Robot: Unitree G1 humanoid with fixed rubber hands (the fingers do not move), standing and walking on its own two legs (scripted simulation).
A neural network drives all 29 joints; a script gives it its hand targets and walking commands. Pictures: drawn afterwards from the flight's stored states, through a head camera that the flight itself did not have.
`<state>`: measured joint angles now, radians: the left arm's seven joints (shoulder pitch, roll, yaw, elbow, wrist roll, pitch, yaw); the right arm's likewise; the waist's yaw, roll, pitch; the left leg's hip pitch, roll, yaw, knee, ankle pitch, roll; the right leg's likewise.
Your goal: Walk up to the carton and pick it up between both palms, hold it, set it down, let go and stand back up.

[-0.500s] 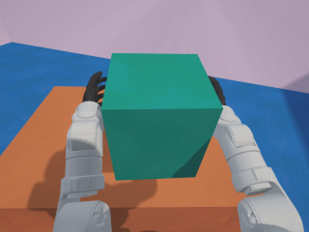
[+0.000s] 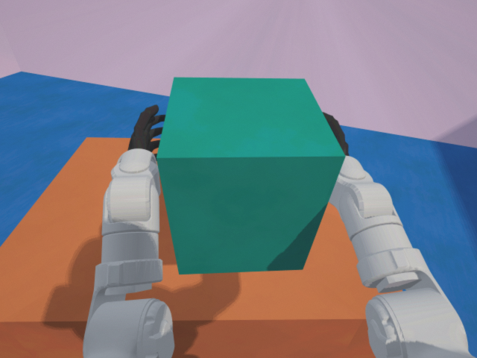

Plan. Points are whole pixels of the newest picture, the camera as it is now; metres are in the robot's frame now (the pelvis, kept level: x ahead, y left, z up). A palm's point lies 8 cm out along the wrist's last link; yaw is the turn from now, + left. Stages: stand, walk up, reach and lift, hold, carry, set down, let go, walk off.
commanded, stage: hold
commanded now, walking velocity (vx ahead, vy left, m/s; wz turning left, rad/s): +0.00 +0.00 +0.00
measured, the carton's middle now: (241, 177) +0.36 +0.00 +0.18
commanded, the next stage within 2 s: none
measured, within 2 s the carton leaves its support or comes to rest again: neither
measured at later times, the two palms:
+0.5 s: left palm (140, 157) +0.37 +0.16 +0.22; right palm (330, 161) +0.37 -0.14 +0.21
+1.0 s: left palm (139, 156) +0.36 +0.16 +0.23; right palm (330, 163) +0.37 -0.14 +0.21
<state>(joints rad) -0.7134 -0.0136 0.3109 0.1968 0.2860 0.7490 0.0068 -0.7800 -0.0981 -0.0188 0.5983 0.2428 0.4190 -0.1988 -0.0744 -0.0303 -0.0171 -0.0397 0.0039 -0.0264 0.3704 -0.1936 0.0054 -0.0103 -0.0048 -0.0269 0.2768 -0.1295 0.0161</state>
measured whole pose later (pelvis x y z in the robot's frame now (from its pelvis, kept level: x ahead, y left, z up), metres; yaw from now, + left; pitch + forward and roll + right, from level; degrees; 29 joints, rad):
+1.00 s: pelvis +0.00 +0.00 +0.00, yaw +1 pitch -8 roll -1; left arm -0.69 -0.02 0.31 0.14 0.29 0.76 -0.01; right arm -0.74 -0.09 -0.01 0.54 0.24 0.42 -0.21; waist -0.08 -0.04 0.00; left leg -0.02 0.00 -0.03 0.37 -0.20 0.01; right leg 0.01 -0.01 -0.02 0.27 -0.13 0.02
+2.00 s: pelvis +0.00 +0.00 +0.00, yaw +1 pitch -8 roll -1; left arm -0.71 -0.01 0.31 0.16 0.30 0.76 -0.01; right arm -0.76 -0.10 0.00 0.57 0.25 0.41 -0.21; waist -0.08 -0.04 0.00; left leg -0.03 0.00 -0.04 0.37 -0.20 0.01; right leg 0.01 0.00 -0.02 0.27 -0.13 0.02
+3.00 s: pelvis +0.00 +0.00 +0.00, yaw +1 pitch -7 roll -1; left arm -0.74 0.00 0.30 0.22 0.28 0.73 0.00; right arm -0.80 -0.11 -0.01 0.61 0.25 0.42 -0.21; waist -0.08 -0.04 -0.01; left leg -0.05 0.01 -0.04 0.37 -0.20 0.00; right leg 0.00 0.01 -0.02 0.27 -0.14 0.01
